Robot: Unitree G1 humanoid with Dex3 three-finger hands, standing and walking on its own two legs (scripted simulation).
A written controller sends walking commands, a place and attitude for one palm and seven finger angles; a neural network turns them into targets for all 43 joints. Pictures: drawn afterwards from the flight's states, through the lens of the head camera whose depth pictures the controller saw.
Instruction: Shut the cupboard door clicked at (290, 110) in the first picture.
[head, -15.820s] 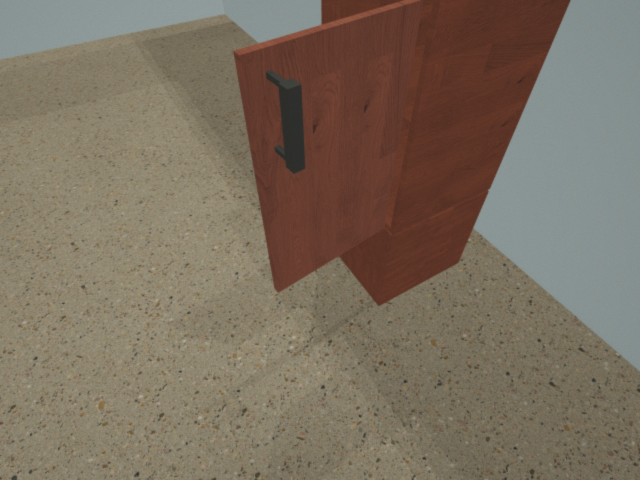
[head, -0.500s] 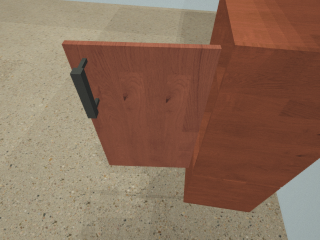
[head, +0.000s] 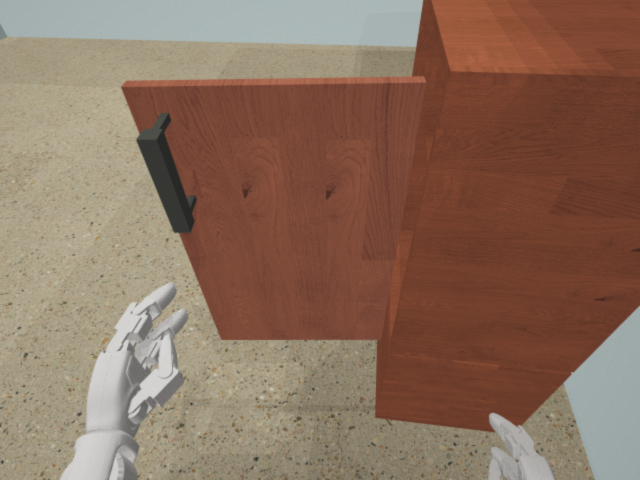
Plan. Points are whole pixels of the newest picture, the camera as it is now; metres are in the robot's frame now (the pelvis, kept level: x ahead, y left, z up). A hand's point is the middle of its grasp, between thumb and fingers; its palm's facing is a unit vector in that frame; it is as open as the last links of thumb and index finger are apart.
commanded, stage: raise the hand and make a fist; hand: left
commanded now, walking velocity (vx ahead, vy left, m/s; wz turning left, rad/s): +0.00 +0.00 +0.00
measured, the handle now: (173, 175) +0.46 +0.20 +0.17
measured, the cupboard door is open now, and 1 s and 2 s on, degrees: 97 97 97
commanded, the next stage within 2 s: bring the fist close to the handle in 1.64 s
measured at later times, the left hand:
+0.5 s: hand (183, 390) +0.22 +0.16 +0.06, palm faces -0.09 -0.99 -0.03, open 4.4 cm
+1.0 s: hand (101, 328) +0.24 +0.22 +0.15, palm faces +0.06 -1.00 -0.06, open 3.0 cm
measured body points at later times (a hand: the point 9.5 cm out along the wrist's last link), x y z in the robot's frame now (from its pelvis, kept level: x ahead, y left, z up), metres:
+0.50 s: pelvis +0.00 -0.02 -0.02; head +0.04 -0.04 +0.43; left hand +0.22 +0.21 +0.06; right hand +0.19 -0.23 -0.09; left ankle +0.00 +0.08 -0.70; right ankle +0.03 -0.07 -0.70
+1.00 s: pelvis +0.02 +0.02 +0.01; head +0.02 +0.01 +0.46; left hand +0.23 +0.27 +0.16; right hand +0.23 -0.19 -0.04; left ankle +0.00 +0.08 -0.70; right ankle +0.03 -0.07 -0.70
